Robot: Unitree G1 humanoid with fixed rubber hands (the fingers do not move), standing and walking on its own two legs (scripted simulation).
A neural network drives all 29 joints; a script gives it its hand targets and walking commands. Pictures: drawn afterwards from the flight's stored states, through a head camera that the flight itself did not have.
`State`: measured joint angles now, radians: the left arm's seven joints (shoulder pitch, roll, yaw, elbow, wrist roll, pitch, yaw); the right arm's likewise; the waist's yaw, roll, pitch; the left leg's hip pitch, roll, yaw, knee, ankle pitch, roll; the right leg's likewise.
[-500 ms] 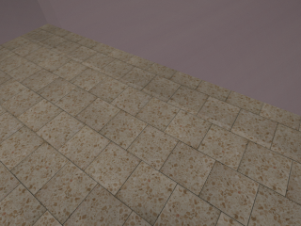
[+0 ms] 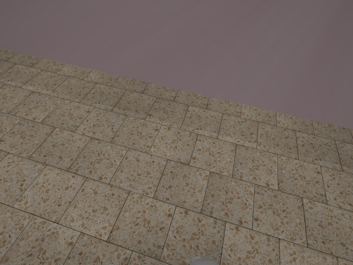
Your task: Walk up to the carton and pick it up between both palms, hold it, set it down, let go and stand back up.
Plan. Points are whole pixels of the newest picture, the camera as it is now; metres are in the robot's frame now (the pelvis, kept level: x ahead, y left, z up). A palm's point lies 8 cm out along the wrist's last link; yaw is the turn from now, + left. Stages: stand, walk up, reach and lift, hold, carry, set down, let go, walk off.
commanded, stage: walk up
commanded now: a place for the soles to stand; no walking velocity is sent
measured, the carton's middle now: out of the picture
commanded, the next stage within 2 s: none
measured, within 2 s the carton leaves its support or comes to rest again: neither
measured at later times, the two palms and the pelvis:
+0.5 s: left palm (89, 254) +0.18 +0.21 -0.10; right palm out of the picture -0.07 -0.29 -0.16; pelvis +0.02 -0.02 -0.01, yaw -24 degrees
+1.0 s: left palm (116, 192) +0.34 +0.17 -0.11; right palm out of the picture -0.08 -0.21 -0.10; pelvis +0.06 +0.05 +0.00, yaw -52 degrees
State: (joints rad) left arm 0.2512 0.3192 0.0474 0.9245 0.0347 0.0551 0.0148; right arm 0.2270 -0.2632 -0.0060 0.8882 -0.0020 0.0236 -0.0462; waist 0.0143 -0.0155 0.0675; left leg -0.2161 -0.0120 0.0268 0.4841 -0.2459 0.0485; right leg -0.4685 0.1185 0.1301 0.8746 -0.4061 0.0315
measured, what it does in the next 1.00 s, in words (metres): steps on the spot, turning right: right foot, then left foot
